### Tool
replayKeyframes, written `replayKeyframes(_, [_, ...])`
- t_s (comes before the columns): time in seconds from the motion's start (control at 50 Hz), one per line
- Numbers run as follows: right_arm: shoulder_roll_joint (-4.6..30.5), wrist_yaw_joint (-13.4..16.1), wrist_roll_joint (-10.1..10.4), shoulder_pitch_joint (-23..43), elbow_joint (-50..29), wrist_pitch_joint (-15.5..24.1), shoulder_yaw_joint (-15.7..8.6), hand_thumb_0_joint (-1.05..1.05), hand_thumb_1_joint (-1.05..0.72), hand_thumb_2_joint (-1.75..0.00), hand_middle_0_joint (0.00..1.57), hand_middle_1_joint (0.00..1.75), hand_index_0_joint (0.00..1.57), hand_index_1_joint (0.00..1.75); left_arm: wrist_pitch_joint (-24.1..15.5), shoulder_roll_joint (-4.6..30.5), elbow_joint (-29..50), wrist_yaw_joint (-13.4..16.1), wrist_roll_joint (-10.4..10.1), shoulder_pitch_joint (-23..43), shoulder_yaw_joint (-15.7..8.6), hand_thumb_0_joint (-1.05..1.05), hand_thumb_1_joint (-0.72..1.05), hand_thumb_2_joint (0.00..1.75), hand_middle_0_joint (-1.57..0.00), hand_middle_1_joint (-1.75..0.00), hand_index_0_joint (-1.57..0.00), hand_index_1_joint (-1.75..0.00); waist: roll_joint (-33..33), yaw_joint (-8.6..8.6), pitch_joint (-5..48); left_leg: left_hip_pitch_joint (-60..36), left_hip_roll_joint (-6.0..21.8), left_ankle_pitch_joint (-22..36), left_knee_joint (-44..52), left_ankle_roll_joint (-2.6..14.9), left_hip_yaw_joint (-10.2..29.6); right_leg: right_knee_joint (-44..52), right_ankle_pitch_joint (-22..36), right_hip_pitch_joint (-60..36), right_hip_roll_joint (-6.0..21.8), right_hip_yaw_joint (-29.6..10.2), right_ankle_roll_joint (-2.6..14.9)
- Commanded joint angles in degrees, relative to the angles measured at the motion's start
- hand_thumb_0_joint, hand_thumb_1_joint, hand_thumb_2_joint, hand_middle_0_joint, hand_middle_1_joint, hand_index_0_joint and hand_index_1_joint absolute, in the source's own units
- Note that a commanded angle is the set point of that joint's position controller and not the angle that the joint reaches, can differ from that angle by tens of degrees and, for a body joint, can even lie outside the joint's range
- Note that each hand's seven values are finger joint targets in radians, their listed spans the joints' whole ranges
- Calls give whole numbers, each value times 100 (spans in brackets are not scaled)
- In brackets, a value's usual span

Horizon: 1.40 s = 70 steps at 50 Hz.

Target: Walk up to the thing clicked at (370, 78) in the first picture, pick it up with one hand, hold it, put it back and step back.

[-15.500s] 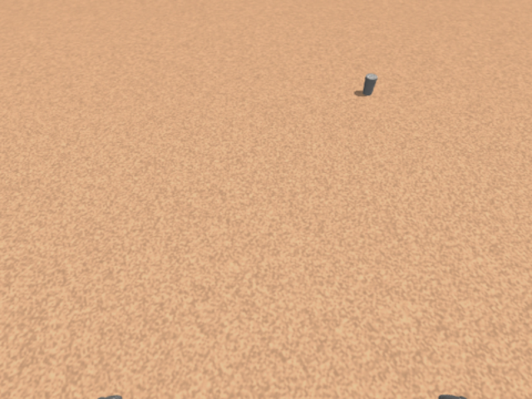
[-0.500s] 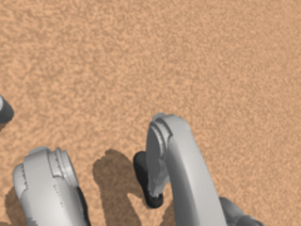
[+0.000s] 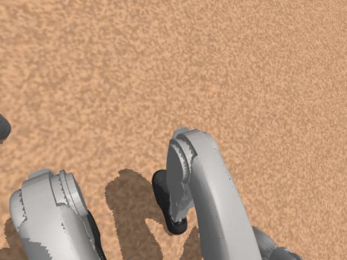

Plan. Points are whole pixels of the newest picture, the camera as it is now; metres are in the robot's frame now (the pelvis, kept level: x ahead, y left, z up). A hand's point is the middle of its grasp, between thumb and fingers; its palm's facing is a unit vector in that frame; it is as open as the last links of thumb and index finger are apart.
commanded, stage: close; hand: left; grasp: from above
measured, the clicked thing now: out of the picture +0.44 +0.31 -0.24
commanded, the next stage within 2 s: settle in 0.84 s
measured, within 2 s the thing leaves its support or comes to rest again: leaves its support in 1.34 s
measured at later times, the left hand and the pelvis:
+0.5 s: hand out of the picture +0.43 +0.31 -0.20, palm faces -0.43 -0.11 -0.89, open 12.9 cm; pelvis +0.00 +0.00 +0.00, yaw +0 degrees
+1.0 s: hand out of the picture +0.44 +0.31 -0.20, palm faces -0.42 -0.12 -0.90, open 11.5 cm; pelvis +0.00 +0.00 +0.00, yaw +1 degrees
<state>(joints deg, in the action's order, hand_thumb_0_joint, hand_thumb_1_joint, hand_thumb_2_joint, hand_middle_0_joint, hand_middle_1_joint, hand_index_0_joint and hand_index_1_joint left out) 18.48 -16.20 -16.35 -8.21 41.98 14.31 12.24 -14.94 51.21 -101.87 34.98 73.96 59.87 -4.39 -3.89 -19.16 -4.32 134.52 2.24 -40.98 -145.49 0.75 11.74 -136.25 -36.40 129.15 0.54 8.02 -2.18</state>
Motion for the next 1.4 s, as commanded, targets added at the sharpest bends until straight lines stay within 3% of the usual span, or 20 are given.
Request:
replayKeyframes(0.0, [1651, -4, 70, -957, -27, 21, -468, 0, -89, -90, 20, 30, 20, 30, -55, 638, 432, 149, 2, 1215, 63, 0, -48, 105, -11, -100, -9, -103, 1896, -364, 3153, -2256, -143, 747, 1476, 51, -515, 1172, 1005, -1793, -383, 579, 286])
replayKeyframes(0.1, [1702, -26, 45, -1040, 7, 34, -488, 0, -89, -90, 20, 30, 20, 30, -43, 707, 529, 194, 8, 1329, 9, 0, -43, 104, -16, -98, -13, -101, 1992, -352, 3103, -2380, -133, 738, 1586, 23, -444, 1174, 940, -1711, -361, 616, 290])
replayKeyframes(0.14, [1689, -14, 79, -1018, 12, 16, -521, 0, -89, -90, 20, 30, 20, 30, -35, 811, 612, 265, 35, 1199, -84, 0, -41, 106, -17, -101, -14, -103, 2160, -193, 3275, -2420, -136, 723, 1658, -2, -470, 1175, 918, -1773, -385, 589, 325])
replayKeyframes(0.18, [1661, -31, 44, -994, -16, 30, -524, 0, -89, -90, 20, 30, 20, 30, 5, 528, 487, 257, 60, 1278, 73, 0, -38, 105, -19, -100, -17, -103, 1988, -340, 3108, -2279, -137, 601, 1601, 20, -468, 1183, 841, -1621, -378, 621, 308])
replayKeyframes(0.3, [1686, -24, 64, -1025, 38, 40, -594, 0, -89, -90, 20, 30, 20, 30, 103, 544, 722, 283, 45, 1472, 84, 0, -31, 102, -22, -101, -21, -103, 2156, -269, 3268, -2389, -143, 658, 1639, 5, -481, 1205, 853, -1586, -370, 589, 316])
replayKeyframes(0.34, [1647, -42, 77, -963, 22, 63, -591, 0, -90, -90, 20, 30, 20, 30, 139, 318, 505, 241, 33, 1442, 227, 0, -28, 102, -24, -102, -23, -103, 2015, -386, 3019, -2289, -136, 476, 1643, 12, -440, 1172, 740, -1448, -360, 613, 316])
replayKeyframes(0.42, [1724, -23, 125, -1009, 11, 75, -618, 0, -90, -90, 20, 30, 20, 30, 150, 598, 733, 227, 32, 1626, 112, 0, -24, 99, -28, -101, -27, -101, 2169, -271, 3230, -2432, -135, 624, 1654, 4, -451, 1175, 828, -1512, -343, 584, 306])
replayKeyframes(0.48, [1668, -58, 76, -981, -7, 91, -572, 0, -90, -90, 20, 30, 20, 30, 163, 286, 436, 177, -25, 1438, 245, 0, -20, 98, -30, -101, -30, -101, 1834, -417, 3014, -2192, -150, 512, 1591, 39, -478, 1220, 759, -1560, -351, 598, 293])
replayKeyframes(0.56, [1636, -41, 73, -1039, -20, 87, -531, 0, -90, -90, 20, 30, 20, 30, 159, 310, 370, 123, -73, 1428, 245, 0, -15, 98, -35, -100, -34, -100, 1760, -420, 3037, -2127, -173, 578, 1510, 70, -560, 1294, 776, -1677, -357, 547, 285])
replayKeyframes(0.62, [1689, 5, 137, -1049, -27, 58, -570, 0, -90, -90, 20, 30, 20, 30, 117, 455, 576, 123, -114, 1379, 153, 0, -13, 101, -38, -99, -36, -100, 1881, -272, 3238, -2236, -169, 536, 1646, 43, -517, 1301, 717, -1742, -361, 544, 309])
replayKeyframes(0.7, [1680, -24, 128, -1017, -67, 61, -538, 0, -90, -90, 20, 30, 20, 30, 102, 367, 462, 92, -96, 1373, 217, 0, -7, 101, -43, -98, -41, -100, 1788, -393, 3128, -2226, -162, 605, 1577, 49, -487, 1222, 829, -1690, -357, 574, 299])
replayKeyframes(0.82, [1681, 2, 136, -1035, -69, 32, -550, 0, -90, -90, 20, 30, 20, 30, 72, 512, 530, 129, -73, 1272, 92, 0, -1, 98, -47, -96, -46, -97, 1925, -230, 3237, -2282, -172, 669, 1653, 30, -518, 1264, 844, -1740, -370, 546, 319])
replayKeyframes(0.94, [1633, -2, 111, -1029, -83, -13, -558, 0, -92, -91, 20, 30, 20, 30, 132, 413, 443, 106, -4, 1278, 148, 0, 6, 101, -59, -99, -57, -101, 1851, -312, 3171, -2191, -184, 666, 1570, 52, -555, 1216, 858, -1649, -361, 541, 318])
replayKeyframes(1.04, [1643, 44, 139, -1070, -38, -65, -639, 0, -92, -91, 20, 30, 20, 30, 186, 641, 743, 119, -41, 1243, -71, 0, 15, 102, -65, -99, -63, -101, 2126, -78, 3498, -2400, -186, 691, 1709, 12, -571, 1247, 832, -1750, -357, 485, 345])
replayKeyframes(1.1, [1578, 12, 125, -1033, -53, -69, -657, 0, -92, -91, 20, 30, 20, 30, 259, 371, 717, 58, 1, 1261, 83, 0, 18, 96, -65, -99, -65, -99, 2085, -222, 3467, -2443, -187, 743, 1641, 16, -570, 1160, 931, -1681, -338, 506, 340])
replayKeyframes(1.16, [1601, 28, 189, -1062, -39, -104, -742, 0, -92, -91, 20, 30, 20, 30, 284, 810, 1270, 61, -69, 1412, -214, 0, 21, 97, -69, -97, -68, -98, 2396, 36, 3781, -2523, -190, 732, 1755, 11, -618, 1204, 857, -1710, -314, 437, 366])
replayKeyframes(1.3, [1540, 32, 360, -1157, 46, -250, -1133, 0, -92, -91, 20, 30, 20, 30, 491, 598, 2506, -84, -137, 976, -324, 0, 27, 92, -72, -96, -73, -95, 2944, 327, 4589, -3183, -195, 1229, 1944, -53, -792, 1247, 1248, -1809, -290, 313, 447])
replayKeyframes(1.32, [1511, 38, 436, -1093, 38, -286, -1172, 0, -92, -91, 20, 30, 20, 30, 528, 383, 2615, -131, -228, 1072, -209, 0, 28, 92, -74, -94, -74, -94, 2911, 345, 4548, -3154, -210, 1067, 2068, -63, -747, 1235, 1084, -1598, -239, 320, 470])
replayKeyframes(1.34, [1541, 59, 493, -1152, 63, -328, -1265, 0, -92, -91, 20, 30, 20, 30, 549, 673, 2972, -155, -251, 1106, -430, 0, 29, 93, -74, -94, -74, -94, 3019, 437, 4797, -3309, -188, 1234, 2123, -65, -757, 1253, 1232, -1683, -231, 288, 472])
replayKeyframes(1.38, [1492, 81, 613, -1212, 52, -420, -1399, 0, -92, -91, 20, 30, 20, 30, 655, 421, 3417, -286, -364, 990, -367, 0, 33, 96, -78, -95, -78, -95, 3100, 545, 5109, -3620, -185, 1449, 2272, -90, -766, 1294, 1367, -1717, -213, 229, 493])
